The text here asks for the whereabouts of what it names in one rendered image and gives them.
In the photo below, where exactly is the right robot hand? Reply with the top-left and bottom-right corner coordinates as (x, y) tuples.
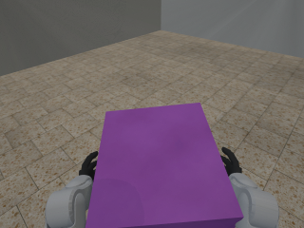
(220, 147), (242, 177)

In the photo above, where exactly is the carton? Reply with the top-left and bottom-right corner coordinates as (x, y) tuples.
(85, 103), (244, 228)

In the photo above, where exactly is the left robot forearm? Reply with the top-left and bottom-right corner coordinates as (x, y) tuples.
(45, 175), (93, 228)

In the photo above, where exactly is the left robot hand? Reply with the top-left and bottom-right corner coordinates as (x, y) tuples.
(79, 151), (99, 182)

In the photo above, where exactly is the right robot forearm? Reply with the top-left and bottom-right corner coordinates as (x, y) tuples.
(229, 173), (279, 228)

